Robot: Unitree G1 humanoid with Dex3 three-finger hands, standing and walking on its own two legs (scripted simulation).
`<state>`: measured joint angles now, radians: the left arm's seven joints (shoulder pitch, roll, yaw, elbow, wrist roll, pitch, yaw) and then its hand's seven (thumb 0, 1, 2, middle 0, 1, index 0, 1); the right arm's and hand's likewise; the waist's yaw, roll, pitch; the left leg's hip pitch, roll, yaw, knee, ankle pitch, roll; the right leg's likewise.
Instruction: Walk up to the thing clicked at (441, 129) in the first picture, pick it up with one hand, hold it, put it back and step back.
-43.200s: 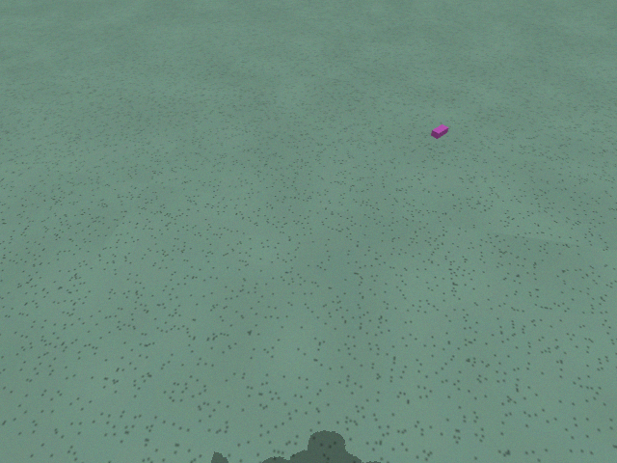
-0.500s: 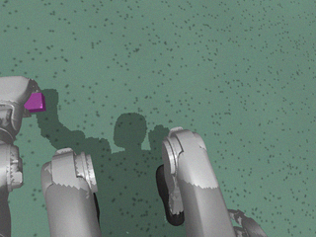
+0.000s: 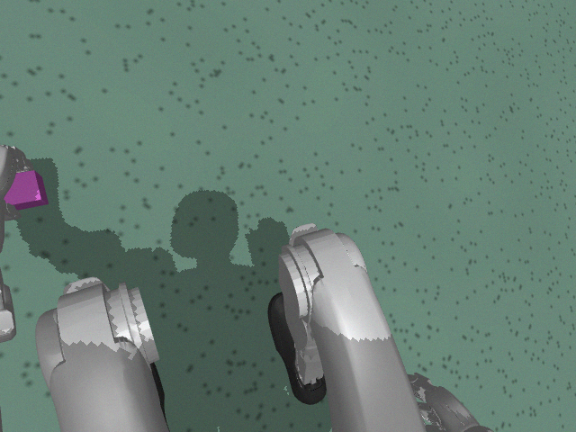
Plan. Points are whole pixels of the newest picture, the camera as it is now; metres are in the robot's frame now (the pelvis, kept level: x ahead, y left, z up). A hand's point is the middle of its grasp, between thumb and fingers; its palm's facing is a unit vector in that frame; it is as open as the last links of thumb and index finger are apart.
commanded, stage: rest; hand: left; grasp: from above
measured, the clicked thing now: (5, 194) +0.45 +0.30 -0.25
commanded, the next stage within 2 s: open in 1.00 s
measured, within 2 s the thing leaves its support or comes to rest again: rests again in 0.52 s
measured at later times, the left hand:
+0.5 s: hand (3, 200) +0.44 +0.29 -0.24, palm faces -0.44 -0.10 -0.89, open 7.2 cm
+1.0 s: hand (5, 202) +0.44 +0.29 -0.25, palm faces -0.45 -0.09 -0.89, open 7.2 cm
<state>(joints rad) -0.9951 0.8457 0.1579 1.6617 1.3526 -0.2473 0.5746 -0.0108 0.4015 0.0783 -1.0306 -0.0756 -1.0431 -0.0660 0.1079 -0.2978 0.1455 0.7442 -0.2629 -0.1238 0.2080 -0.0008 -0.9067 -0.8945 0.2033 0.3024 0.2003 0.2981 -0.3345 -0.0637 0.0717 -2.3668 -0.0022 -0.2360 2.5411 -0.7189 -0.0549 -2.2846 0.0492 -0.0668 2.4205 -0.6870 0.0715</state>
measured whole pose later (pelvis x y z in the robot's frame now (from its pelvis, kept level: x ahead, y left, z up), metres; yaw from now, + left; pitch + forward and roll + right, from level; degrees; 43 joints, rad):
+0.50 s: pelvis +0.00 +0.01 +0.00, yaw -2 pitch +28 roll -12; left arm -1.01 0.90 0.15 1.75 1.36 -0.24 0.67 -0.01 0.41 0.03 -1.05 -0.04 -1.06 -0.03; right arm 0.08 -0.31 0.20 0.74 -0.30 -0.19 0.26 0.00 -0.91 -0.90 0.20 0.30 0.20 0.30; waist -0.36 -0.10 0.11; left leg -2.36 0.00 -0.27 2.58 -0.73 -0.04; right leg -2.26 0.06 -0.09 2.42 -0.68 0.08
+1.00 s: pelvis +0.00 +0.01 -0.01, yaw -3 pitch +26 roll -14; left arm -1.01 0.94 0.11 1.78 1.34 -0.24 0.69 -0.01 0.40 0.04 -1.06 -0.04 -1.07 -0.04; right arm 0.07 -0.34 0.26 0.74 -0.32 -0.24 0.30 0.00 -0.91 -0.90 0.20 0.30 0.20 0.30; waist -0.37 -0.12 0.15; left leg -2.34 0.01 -0.29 2.60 -0.74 -0.03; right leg -2.23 0.07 -0.11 2.42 -0.68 0.08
